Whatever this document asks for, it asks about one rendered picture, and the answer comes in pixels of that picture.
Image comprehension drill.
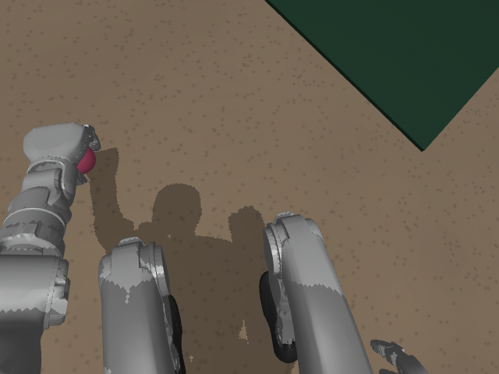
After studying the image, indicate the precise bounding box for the left robot foot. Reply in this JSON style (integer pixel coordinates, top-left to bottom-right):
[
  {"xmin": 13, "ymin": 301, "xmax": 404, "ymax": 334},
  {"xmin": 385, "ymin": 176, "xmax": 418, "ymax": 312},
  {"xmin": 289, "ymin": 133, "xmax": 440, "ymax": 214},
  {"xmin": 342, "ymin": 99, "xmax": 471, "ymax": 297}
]
[{"xmin": 168, "ymin": 294, "xmax": 186, "ymax": 374}]

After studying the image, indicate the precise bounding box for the right robot foot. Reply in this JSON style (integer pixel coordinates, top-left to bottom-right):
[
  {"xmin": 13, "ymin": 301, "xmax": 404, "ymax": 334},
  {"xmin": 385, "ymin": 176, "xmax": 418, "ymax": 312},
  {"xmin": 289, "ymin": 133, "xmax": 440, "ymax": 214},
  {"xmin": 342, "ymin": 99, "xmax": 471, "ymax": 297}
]
[{"xmin": 259, "ymin": 271, "xmax": 298, "ymax": 363}]

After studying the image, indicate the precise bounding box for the right robot hand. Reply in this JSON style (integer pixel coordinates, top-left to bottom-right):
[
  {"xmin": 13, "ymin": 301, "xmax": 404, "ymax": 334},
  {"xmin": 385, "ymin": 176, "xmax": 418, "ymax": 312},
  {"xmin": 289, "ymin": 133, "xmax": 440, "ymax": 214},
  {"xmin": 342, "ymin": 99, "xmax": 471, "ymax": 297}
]
[{"xmin": 370, "ymin": 340, "xmax": 429, "ymax": 374}]

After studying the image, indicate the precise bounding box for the left robot hand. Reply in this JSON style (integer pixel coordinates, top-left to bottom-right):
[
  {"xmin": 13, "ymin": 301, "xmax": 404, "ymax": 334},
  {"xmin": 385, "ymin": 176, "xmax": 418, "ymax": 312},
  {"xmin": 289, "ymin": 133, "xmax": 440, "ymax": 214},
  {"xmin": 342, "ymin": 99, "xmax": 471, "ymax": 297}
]
[{"xmin": 23, "ymin": 122, "xmax": 101, "ymax": 186}]

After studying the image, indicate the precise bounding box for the left robot arm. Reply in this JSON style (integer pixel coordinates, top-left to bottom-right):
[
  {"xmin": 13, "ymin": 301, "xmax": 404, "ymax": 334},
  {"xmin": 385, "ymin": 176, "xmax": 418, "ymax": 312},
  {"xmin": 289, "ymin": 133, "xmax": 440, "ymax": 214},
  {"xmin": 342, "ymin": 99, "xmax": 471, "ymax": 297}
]
[{"xmin": 0, "ymin": 157, "xmax": 77, "ymax": 374}]

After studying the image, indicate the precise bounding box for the ball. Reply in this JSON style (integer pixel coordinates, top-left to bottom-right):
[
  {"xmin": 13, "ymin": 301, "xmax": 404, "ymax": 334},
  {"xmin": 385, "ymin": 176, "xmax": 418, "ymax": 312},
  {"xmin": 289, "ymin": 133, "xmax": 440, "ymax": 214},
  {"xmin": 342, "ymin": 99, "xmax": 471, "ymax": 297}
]
[{"xmin": 76, "ymin": 147, "xmax": 96, "ymax": 174}]

